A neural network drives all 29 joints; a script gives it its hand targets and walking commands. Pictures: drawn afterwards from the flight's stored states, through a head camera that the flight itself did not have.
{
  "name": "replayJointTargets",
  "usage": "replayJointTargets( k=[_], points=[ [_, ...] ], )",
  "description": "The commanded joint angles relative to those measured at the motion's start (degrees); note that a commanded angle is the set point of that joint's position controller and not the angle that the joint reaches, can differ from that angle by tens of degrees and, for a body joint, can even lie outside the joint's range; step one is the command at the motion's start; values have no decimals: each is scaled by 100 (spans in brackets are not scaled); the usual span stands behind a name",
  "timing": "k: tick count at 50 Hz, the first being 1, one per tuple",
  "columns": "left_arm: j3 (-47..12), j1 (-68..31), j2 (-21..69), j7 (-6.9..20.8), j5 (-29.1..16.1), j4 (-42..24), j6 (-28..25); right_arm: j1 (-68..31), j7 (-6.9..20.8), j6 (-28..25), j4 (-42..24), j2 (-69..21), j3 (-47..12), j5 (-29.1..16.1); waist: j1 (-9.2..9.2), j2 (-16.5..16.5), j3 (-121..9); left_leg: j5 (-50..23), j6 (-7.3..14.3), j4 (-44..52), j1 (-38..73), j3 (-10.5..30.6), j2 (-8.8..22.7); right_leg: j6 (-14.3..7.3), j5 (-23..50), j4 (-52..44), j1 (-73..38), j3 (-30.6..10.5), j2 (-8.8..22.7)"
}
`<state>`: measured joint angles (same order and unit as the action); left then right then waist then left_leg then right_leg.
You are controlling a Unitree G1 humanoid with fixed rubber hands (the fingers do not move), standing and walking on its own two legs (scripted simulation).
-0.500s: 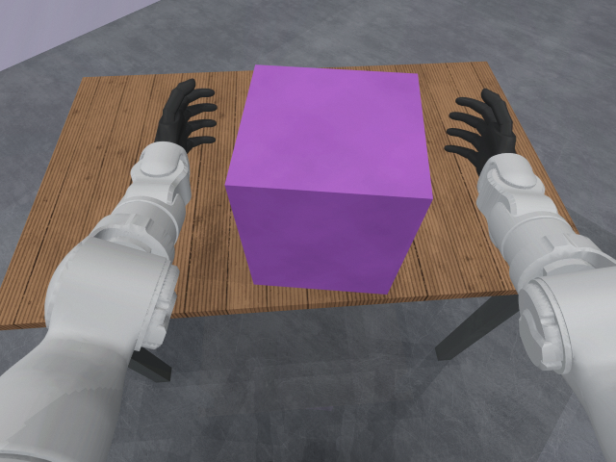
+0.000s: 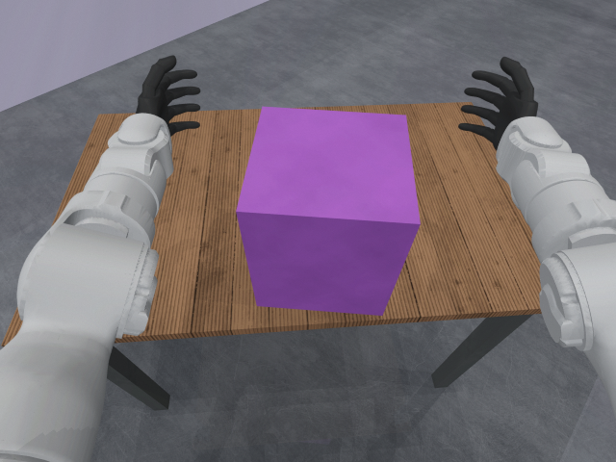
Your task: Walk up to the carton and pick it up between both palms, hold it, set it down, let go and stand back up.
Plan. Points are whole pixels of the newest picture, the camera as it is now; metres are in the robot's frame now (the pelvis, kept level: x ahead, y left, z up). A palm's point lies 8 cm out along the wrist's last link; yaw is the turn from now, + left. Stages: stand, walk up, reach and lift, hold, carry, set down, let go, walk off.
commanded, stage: set down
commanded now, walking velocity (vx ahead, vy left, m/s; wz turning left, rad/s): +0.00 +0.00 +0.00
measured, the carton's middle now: (326, 217) +0.48 -0.01 +0.01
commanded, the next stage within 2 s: none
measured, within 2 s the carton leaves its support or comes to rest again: neither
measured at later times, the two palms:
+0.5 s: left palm (162, 183) +0.45 +0.21 +0.12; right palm (493, 191) +0.43 -0.21 +0.12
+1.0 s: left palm (158, 246) +0.39 +0.21 +0.07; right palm (484, 252) +0.38 -0.20 +0.07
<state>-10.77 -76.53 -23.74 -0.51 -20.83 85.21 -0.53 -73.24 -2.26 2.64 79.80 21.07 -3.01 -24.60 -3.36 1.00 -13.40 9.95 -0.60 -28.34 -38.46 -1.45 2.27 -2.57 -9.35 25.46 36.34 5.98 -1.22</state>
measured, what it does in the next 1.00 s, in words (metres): stands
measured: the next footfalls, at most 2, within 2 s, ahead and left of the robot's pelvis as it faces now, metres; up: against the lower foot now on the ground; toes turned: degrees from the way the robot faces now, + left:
none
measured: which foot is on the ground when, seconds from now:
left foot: down 0.00-1.00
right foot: down 0.00-1.00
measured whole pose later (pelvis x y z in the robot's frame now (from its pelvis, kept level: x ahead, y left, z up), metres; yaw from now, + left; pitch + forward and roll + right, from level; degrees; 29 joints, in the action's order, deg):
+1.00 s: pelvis -0.01 +0.00 +0.01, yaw +0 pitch +7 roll -1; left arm -0.1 -39.4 -16.5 0.6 -12.5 61.6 -7.9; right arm -37.6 -5.5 -6.5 58.6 13.3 -2.7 -19.8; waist -0.9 0.5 -5.4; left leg 11.0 -0.2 -27.2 -23.7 -1.4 1.6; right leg -2.0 -10.4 24.8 22.0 4.3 -1.2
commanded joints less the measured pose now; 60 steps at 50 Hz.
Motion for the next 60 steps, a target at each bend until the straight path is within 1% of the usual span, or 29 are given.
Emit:
replayJointTargets(
  k=[1,4,7,9,12,13,14,15,17,18,21,25,26,27,28,30,32,34,35,40,42,43,45,47,51,52,55,58,60],
  points=[
    [173,-2656,-771,2,80,-1002,-126,-2462,-48,-172,-989,973,34,-3,25,-413,-3758,-2127,-249,-105,2237,165,-134,321,2509,53,-1837,-271,44],
    [256,-2655,-807,-3,125,-1205,-58,-2385,-114,-115,-1135,1009,147,65,-23,-487,-3737,-2047,-266,-40,2310,142,-144,321,2427,-14,-1949,-293,33],
    [424,-2298,-758,44,237,-1245,-20,-2132,-160,-124,-1255,894,29,32,65,-363,-3489,-2077,-265,19,2405,114,-168,326,2489,-69,-2165,-295,19],
    [482,-2322,-785,16,302,-1506,-69,-2080,-217,-172,-1452,885,141,102,77,-502,-3607,-2038,-267,86,2361,97,-173,334,2414,-71,-2242,-302,28],
    [750,-1730,-773,58,509,-1578,-81,-1607,-275,-230,-1584,754,12,80,135,-296,-3446,-2233,-230,88,2446,41,-202,364,2736,-63,-2618,-335,16],
    [794,-1766,-775,55,543,-1749,-103,-1564,-302,-263,-1613,798,117,99,90,-401,-3448,-2138,-261,125,2448,47,-203,375,2624,-78,-2610,-333,14],
    [873,-1578,-767,49,573,-1869,-137,-1451,-320,-305,-1753,757,52,99,171,-289,-3410,-2182,-244,118,2453,28,-219,382,2606,-88,-2679,-338,-2],
    [889,-1436,-737,54,599,-1945,-161,-1306,-346,-346,-1787,712,69,129,133,-295,-3334,-2232,-237,121,2534,24,-221,397,2627,-103,-2669,-337,-1],
    [975,-1070,-670,76,668,-2069,-219,-1001,-371,-431,-1941,606,18,128,168,-308,-3196,-2278,-237,117,2587,0,-241,409,2648,-111,-2740,-340,-19],
    [1077,-1107,-720,79,712,-2215,-245,-1051,-385,-460,-2065,623,37,129,207,-295,-3172,-2252,-230,119,2573,-3,-248,424,2601,-111,-2752,-354,-13],
    [987,-1046,-628,46,646,-2469,-322,-944,-381,-534,-2227,666,162,183,150,-369,-3189,-2147,-283,68,2770,28,-191,360,2117,-167,-2431,-313,-41],
    [1096,-655,-654,78,611,-2639,-455,-624,-418,-611,-2612,539,113,252,175,-163,-3125,-1915,-185,69,2620,10,-231,404,1998,-148,-2604,-397,-3],
    [1098,-469,-622,95,601,-2618,-477,-510,-422,-630,-2633,461,64,218,226,-171,-2999,-1904,-171,72,2582,5,-241,400,1993,-139,-2635,-408,5],
    [1115,-484,-596,100,635,-2667,-504,-450,-430,-646,-2592,436,84,242,199,-232,-2957,-1910,-181,74,2570,-3,-257,389,1999,-120,-2654,-412,6],
    [1162,-429,-654,104,627,-2740,-539,-400,-441,-671,-2727,426,61,248,236,-170,-2985,-1803,-161,78,2554,-21,-266,402,1922,-121,-2684,-416,17],
    [1147,-304,-598,104,636,-2843,-586,-282,-431,-711,-2784,369,74,258,245,-182,-2986,-1842,-155,53,2568,-15,-252,400,1866,-103,-2625,-444,15],
    [1114,-46,-490,86,681,-2926,-603,-1,-415,-757,-2654,397,133,281,174,-341,-2929,-2004,-220,11,2821,32,-229,349,1790,-133,-2500,-399,-14],
    [1138,142,-470,132,708,-2792,-554,197,-420,-747,-2543,403,145,313,123,-302,-2574,-1798,-197,43,2857,36,-236,350,1526,-236,-2368,-402,-11],
    [1165,192,-469,151,696,-2821,-557,188,-429,-758,-2630,366,116,331,171,-185,-2499,-1700,-163,75,2771,43,-243,356,1442,-245,-2396,-406,-8],
    [1320,759,-384,163,862,-2971,-719,743,-404,-921,-2807,163,101,370,266,-140,-2260,-1634,-111,134,2743,17,-254,350,1281,-257,-2573,-439,7],
    [1273,806,-304,145,862,-3131,-793,865,-402,-1012,-2858,165,202,404,220,-320,-2173,-1625,-156,142,2805,27,-256,328,1188,-273,-2472,-436,9],
    [1259,1009,-251,138,866,-3110,-825,1014,-388,-1054,-2893,124,159,417,262,-262,-2098,-1574,-155,136,2850,30,-247,307,1066,-299,-2444,-436,-2],
    [1256,1135,-200,121,882,-3197,-887,1185,-354,-1106,-2888,123,225,471,220,-352,-1923,-1539,-167,129,2887,46,-238,277,910,-316,-2285,-413,-2],
    [1221,1260,-159,121,819,-3233,-966,1277,-338,-1169,-3042,54,195,491,231,-220,-1919,-1458,-122,126,2813,36,-249,286,880,-315,-2338,-448,14],
    [1222,1699,-115,85,850,-3561,-1121,1694,-306,-1348,-3318,71,257,552,230,-313,-2061,-1711,-175,36,2949,61,-245,255,1117,-227,-2400,-427,-16],
    [1220,1856,-58,93,906,-3492,-1118,1852,-295,-1369,-3151,62,239,549,219,-335,-1909,-1717,-187,56,2990,86,-227,242,1063,-244,-2386,-435,-25],
    [1237,2187,-90,97,848,-3756,-1225,2136,-317,-1481,-3506,13,248,598,206,-194,-1902,-1617,-136,50,2928,78,-249,264,1059,-234,-2500,-474,-10],
    [1239,2527,11,94,899,-3763,-1294,2536,-244,-1530,-3347,-124,221,622,240,-226,-1502,-1478,-153,113,3021,121,-220,209,713,-301,-2360,-458,-23],
    [1186,2712,26,78,854,-3884,-1421,2715,-236,-1633,-3541,-172,238,660,255,-257,-1425,-1367,-134,102,2976,108,-231,179,627,-303,-2352,-505,18]
  ],
)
